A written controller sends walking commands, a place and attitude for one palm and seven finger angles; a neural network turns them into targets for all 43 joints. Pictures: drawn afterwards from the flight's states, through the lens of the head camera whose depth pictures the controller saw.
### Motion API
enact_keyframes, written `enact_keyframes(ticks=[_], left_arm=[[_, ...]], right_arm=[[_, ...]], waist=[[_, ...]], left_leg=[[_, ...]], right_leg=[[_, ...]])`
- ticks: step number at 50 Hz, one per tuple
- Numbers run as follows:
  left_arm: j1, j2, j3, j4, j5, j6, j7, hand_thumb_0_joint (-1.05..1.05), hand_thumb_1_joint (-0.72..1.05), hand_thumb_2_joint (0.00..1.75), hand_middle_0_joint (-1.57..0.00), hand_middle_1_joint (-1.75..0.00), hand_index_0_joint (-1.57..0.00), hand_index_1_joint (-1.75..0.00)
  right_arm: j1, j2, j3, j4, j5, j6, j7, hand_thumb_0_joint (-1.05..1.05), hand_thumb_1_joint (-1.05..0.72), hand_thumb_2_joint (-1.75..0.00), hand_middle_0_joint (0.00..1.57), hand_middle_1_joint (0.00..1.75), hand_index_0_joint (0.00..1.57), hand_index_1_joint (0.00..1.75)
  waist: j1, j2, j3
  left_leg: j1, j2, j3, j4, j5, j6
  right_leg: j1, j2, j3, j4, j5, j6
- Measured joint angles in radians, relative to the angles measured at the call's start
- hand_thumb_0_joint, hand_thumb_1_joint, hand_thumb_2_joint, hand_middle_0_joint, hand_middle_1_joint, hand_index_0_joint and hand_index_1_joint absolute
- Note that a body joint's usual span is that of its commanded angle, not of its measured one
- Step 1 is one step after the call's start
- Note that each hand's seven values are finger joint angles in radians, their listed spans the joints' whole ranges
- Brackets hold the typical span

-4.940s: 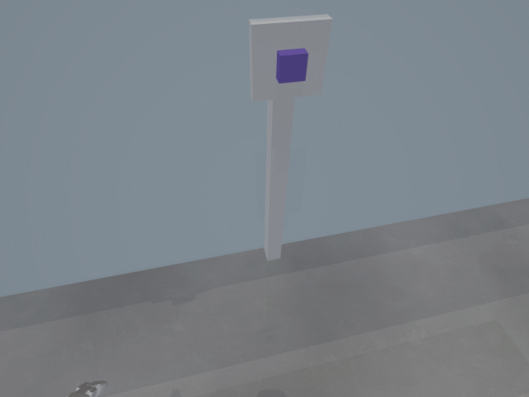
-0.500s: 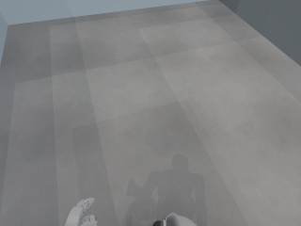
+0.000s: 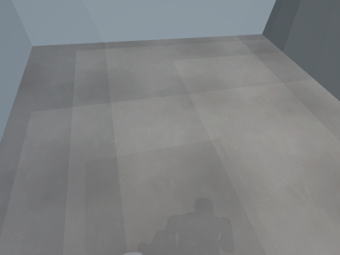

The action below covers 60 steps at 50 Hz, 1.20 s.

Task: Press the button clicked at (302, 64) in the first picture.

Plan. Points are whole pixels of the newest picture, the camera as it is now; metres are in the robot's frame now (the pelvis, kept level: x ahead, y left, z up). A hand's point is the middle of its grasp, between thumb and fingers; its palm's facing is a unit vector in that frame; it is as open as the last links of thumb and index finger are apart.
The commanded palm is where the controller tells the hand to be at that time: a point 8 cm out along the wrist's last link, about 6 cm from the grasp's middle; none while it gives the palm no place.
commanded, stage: turn to face it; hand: left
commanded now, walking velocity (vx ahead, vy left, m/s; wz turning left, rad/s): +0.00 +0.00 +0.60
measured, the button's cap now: out of the picture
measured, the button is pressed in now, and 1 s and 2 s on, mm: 0 0 0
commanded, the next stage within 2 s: none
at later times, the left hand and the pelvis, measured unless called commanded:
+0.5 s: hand out of the picture +0.03 +0.17 -0.13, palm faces +0.28 -0.91 -0.30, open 7.4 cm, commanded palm none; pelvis -0.02 -0.05 +0.01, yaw +15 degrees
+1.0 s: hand out of the picture -0.16 +0.15 -0.18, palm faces +0.59 -0.76 -0.27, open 7.4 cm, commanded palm none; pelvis -0.04 -0.04 +0.00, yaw +34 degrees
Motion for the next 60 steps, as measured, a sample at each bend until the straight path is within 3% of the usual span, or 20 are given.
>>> enact_keyframes(ticks=[2,4,9,18,21,23,26,29,32,39,44,46,47,49,52,55,60], left_arm=[[-0.011,-0.006,0.004,0.000,0.003,0.017,-0.001,0.00,0.91,0.90,-0.20,-0.30,-0.20,-0.30],[-0.027,-0.007,0.011,-0.004,0.007,0.032,-0.008,0.00,0.91,0.90,-0.20,-0.30,-0.20,-0.30],[-0.056,0.010,0.034,-0.036,0.012,0.047,-0.015,0.00,0.91,0.90,-0.20,-0.30,-0.20,-0.30],[-0.108,0.050,0.053,-0.081,0.007,0.057,-0.009,0.00,0.91,0.90,-0.20,-0.30,-0.20,-0.30],[-0.122,0.047,0.046,-0.103,-0.001,0.048,-0.010,0.00,0.91,0.90,-0.20,-0.30,-0.20,-0.30],[-0.116,0.042,0.040,-0.119,0.001,0.035,-0.010,0.00,0.91,0.90,-0.20,-0.30,-0.20,-0.30],[-0.095,0.020,0.019,-0.119,0.009,0.040,-0.003,0.00,0.91,0.90,-0.20,-0.30,-0.20,-0.30],[-0.068,0.011,0.011,-0.113,0.008,0.034,-0.001,0.00,0.90,0.90,-0.20,-0.30,-0.20,-0.30],[-0.057,0.004,0.001,-0.111,0.009,0.019,-0.002,0.00,0.90,0.90,-0.20,-0.30,-0.20,-0.30],[-0.020,0.002,-0.009,-0.114,0.018,0.012,-0.006,0.00,0.91,0.90,-0.21,-0.30,-0.21,-0.30],[0.014,0.036,0.004,-0.096,0.022,0.027,-0.011,0.00,0.91,0.90,-0.21,-0.30,-0.21,-0.30],[0.035,0.056,0.012,-0.089,0.016,0.032,-0.014,0.00,0.91,0.90,-0.21,-0.30,-0.21,-0.30],[0.036,0.071,0.018,-0.082,0.011,0.039,-0.018,0.00,0.91,0.90,-0.20,-0.30,-0.21,-0.30],[0.019,0.096,0.027,-0.072,0.008,0.064,-0.016,0.00,0.91,0.90,-0.20,-0.30,-0.20,-0.30],[-0.011,0.111,0.038,-0.071,0.009,0.081,-0.013,0.01,0.91,0.90,-0.20,-0.30,-0.20,-0.30],[-0.049,0.111,0.041,-0.091,0.010,0.074,-0.022,0.01,0.91,0.90,-0.20,-0.30,-0.20,-0.30],[-0.102,0.097,0.037,-0.126,0.011,0.065,-0.024,0.00,0.91,0.90,-0.20,-0.30,-0.20,-0.30]], right_arm=[[0.003,-0.001,-0.012,-0.010,0.006,0.001,-0.014,-0.01,-0.92,-0.89,0.20,0.30,0.20,0.30],[0.007,-0.014,-0.018,-0.019,0.004,0.007,-0.019,-0.01,-0.93,-0.89,0.20,0.30,0.20,0.30],[0.035,-0.040,-0.033,-0.020,0.001,0.025,-0.013,-0.01,-0.93,-0.89,0.20,0.30,0.20,0.30],[0.075,-0.060,-0.063,-0.028,-0.004,0.040,-0.005,0.00,-0.91,-0.89,0.20,0.30,0.20,0.30],[0.080,-0.072,-0.075,-0.031,-0.006,0.051,-0.003,0.00,-0.91,-0.89,0.20,0.30,0.20,0.30],[0.084,-0.082,-0.086,-0.034,-0.001,0.064,0.000,0.00,-0.90,-0.89,0.20,0.30,0.20,0.30],[0.088,-0.103,-0.100,-0.025,-0.005,0.080,0.002,0.00,-0.91,-0.89,0.20,0.30,0.20,0.30],[0.082,-0.116,-0.101,-0.030,-0.006,0.078,0.013,0.00,-0.91,-0.89,0.20,0.30,0.19,0.30],[0.066,-0.122,-0.097,-0.040,-0.003,0.073,0.018,0.00,-0.91,-0.89,0.20,0.30,0.19,0.30],[-0.010,-0.132,-0.081,-0.042,0.000,0.091,0.021,0.00,-0.91,-0.89,0.19,0.30,0.19,0.30],[-0.073,-0.125,-0.064,-0.068,0.005,0.078,0.023,0.00,-0.91,-0.90,0.19,0.30,0.19,0.30],[-0.085,-0.125,-0.056,-0.090,0.004,0.059,0.024,0.00,-0.91,-0.89,0.19,0.30,0.19,0.30],[-0.092,-0.120,-0.056,-0.099,0.003,0.044,0.022,0.00,-0.91,-0.89,0.19,0.30,0.19,0.30],[-0.100,-0.109,-0.048,-0.109,0.012,0.027,0.019,0.00,-0.91,-0.89,0.20,0.30,0.19,0.30],[-0.087,-0.098,-0.039,-0.113,0.010,0.021,0.005,0.00,-0.91,-0.89,0.20,0.30,0.20,0.30],[-0.068,-0.093,-0.035,-0.105,0.008,0.025,-0.001,0.00,-0.90,-0.89,0.20,0.30,0.20,0.30],[-0.027,-0.082,-0.034,-0.090,0.006,0.031,0.001,0.00,-0.90,-0.89,0.20,0.30,0.20,0.30]], waist=[[-0.005,-0.002,0.017],[-0.017,0.005,0.029],[-0.031,0.025,0.026],[-0.070,0.066,-0.001],[-0.078,0.083,-0.009],[-0.071,0.087,-0.020],[-0.066,0.106,-0.031],[-0.065,0.091,-0.032],[-0.068,0.073,-0.009],[-0.035,0.052,0.046],[0.001,0.024,0.069],[0.006,0.012,0.063],[0.003,-0.003,0.065],[0.012,-0.024,0.077],[0.009,-0.020,0.071],[0.000,-0.006,0.063],[-0.020,0.014,0.038]], left_leg=[[0.010,-0.008,0.000,-0.022,0.012,0.008],[0.016,-0.017,-0.012,-0.059,0.037,0.012],[0.010,-0.032,-0.058,-0.137,0.094,0.014],[-0.043,-0.051,-0.166,-0.176,0.154,-0.020],[-0.063,-0.066,-0.206,-0.176,0.171,-0.043],[-0.094,-0.085,-0.223,-0.130,0.132,-0.066],[-0.176,-0.091,-0.179,0.171,-0.107,-0.099],[-0.217,-0.057,-0.119,0.414,-0.110,-0.119],[-0.207,-0.014,-0.094,0.487,-0.104,-0.139],[-0.121,0.039,-0.065,0.367,-0.144,-0.147],[-0.011,0.028,-0.009,0.135,-0.155,-0.120],[0.062,0.013,0.013,-0.020,-0.057,-0.096],[0.061,0.000,0.011,-0.030,-0.055,-0.066],[0.049,-0.014,-0.001,0.006,-0.081,-0.029],[0.068,-0.016,-0.032,-0.025,-0.069,-0.020],[0.089,-0.024,-0.067,-0.081,-0.031,-0.018],[0.102,-0.043,-0.117,-0.133,0.008,-0.018]], right_leg=[[-0.090,-0.012,0.030,0.168,-0.016,0.020],[-0.158,-0.029,0.052,0.244,0.027,0.032],[-0.234,-0.061,0.097,0.232,0.130,0.048],[-0.147,-0.024,0.109,0.012,0.086,0.056],[-0.064,0.002,0.100,-0.162,0.102,0.043],[0.003,0.002,0.084,-0.321,0.172,0.013],[0.028,-0.016,0.040,-0.326,0.189,-0.017],[0.067,-0.046,0.012,-0.367,0.200,-0.021],[0.088,-0.073,-0.024,-0.377,0.202,-0.021],[0.089,-0.117,-0.114,-0.337,0.173,-0.011],[0.064,-0.151,-0.170,-0.267,0.134,0.014],[0.032,-0.173,-0.186,-0.188,0.101,0.031],[-0.007,-0.185,-0.160,-0.096,0.081,0.043],[-0.097,-0.165,-0.059,0.115,-0.005,0.062],[-0.194,-0.127,0.013,0.287,0.015,0.080],[-0.246,-0.113,0.057,0.310,0.094,0.088],[-0.259,-0.096,0.100,0.229,0.151,0.097]])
